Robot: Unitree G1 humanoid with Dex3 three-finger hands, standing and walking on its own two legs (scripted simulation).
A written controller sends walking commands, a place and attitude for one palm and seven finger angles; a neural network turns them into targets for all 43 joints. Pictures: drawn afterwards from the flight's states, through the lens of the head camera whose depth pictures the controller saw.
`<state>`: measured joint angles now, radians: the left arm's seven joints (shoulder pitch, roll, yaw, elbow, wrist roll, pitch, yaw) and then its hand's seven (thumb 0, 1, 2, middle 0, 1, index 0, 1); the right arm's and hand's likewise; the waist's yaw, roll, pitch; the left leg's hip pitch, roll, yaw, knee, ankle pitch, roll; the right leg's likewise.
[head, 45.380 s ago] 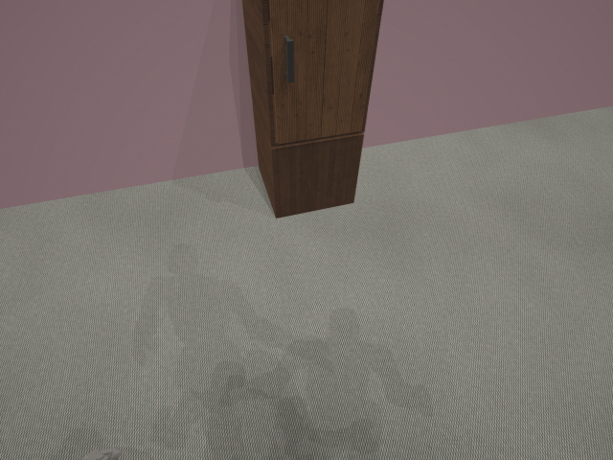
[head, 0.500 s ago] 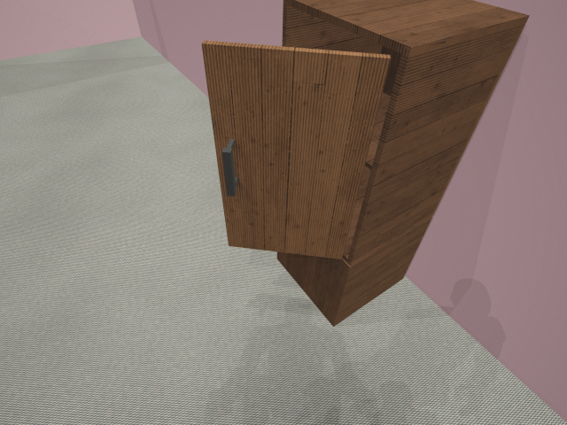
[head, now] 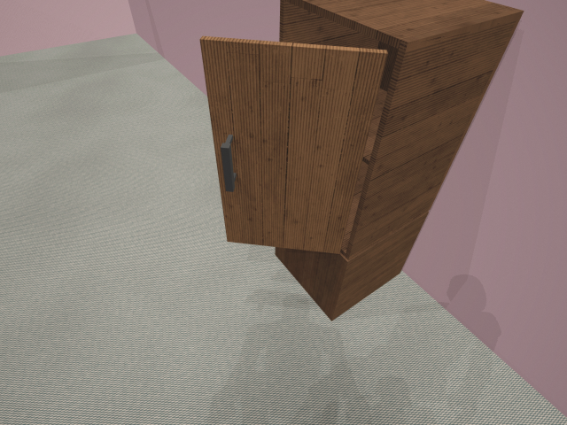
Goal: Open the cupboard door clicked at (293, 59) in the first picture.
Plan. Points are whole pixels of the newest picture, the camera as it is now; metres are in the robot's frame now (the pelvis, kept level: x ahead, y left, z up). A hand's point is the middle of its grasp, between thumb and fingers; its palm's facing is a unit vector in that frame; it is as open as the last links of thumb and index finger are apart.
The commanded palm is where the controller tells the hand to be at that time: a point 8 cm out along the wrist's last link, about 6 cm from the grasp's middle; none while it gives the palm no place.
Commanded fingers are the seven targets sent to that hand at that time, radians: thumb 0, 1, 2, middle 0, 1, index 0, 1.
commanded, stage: look again from close up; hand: left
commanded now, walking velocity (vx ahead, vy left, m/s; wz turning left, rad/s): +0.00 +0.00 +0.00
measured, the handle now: (230, 163) +0.67 +0.16 -0.02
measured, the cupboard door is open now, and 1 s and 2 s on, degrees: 48 48 48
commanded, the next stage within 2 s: shuffle to correct the standing spot in 0.36 s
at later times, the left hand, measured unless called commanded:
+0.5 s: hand out of the picture +0.00 +0.17 -0.17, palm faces +0.03 -0.98 -0.19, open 7.4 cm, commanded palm none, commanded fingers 0.00 0.90 0.90 -0.20 -0.30 -0.20 -0.30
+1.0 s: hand out of the picture +0.08 +0.16 -0.19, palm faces +0.01 -0.99 -0.14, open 7.4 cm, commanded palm none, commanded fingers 0.00 0.90 0.90 -0.20 -0.30 -0.20 -0.30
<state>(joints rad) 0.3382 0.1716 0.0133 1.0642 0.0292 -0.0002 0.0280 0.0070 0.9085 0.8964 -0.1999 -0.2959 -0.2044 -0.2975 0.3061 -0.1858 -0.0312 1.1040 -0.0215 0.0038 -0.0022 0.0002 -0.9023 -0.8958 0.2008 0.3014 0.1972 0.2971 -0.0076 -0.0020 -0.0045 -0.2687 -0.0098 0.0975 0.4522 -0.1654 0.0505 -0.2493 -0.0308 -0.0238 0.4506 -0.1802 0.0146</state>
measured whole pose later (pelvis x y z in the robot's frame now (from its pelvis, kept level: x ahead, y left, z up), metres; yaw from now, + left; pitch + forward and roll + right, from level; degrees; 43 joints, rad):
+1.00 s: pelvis +0.11 +0.00 -0.01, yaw -4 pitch -1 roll +0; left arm 0.41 0.11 0.04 1.09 0.02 0.00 0.02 0.01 0.91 0.90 -0.20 -0.30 -0.20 -0.30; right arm 0.34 -0.13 -0.02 1.10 -0.02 -0.06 -0.03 0.00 -0.90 -0.90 0.20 0.30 0.20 0.30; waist 0.00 -0.02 0.02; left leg -0.15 0.00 0.16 0.55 -0.40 0.06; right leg -0.29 -0.02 -0.01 0.82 -0.43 -0.02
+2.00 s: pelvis +0.10 +0.03 +0.01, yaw -4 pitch -2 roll +0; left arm 0.32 0.13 0.00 1.11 0.02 0.01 0.04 0.01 0.91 0.90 -0.20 -0.30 -0.20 -0.30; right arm 0.27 -0.15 -0.02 1.15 -0.01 0.00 -0.02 0.00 -0.92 -0.90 0.20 0.30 0.20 0.30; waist 0.00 0.00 0.03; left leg -0.18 -0.01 0.11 0.38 -0.16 0.04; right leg -0.13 -0.02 -0.03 0.40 -0.23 0.01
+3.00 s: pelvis +0.09 +0.04 +0.00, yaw -3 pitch -2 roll -1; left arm 0.28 0.22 0.00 0.97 0.03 0.00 0.03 0.01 0.91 0.90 -0.20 -0.30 -0.20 -0.30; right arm 0.19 -0.21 -0.01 0.99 -0.02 -0.01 0.00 0.00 -0.90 -0.90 0.20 0.30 0.20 0.30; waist 0.01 -0.01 0.00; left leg -0.26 -0.02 0.09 0.49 -0.20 0.07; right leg -0.18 -0.04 -0.05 0.47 -0.25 0.03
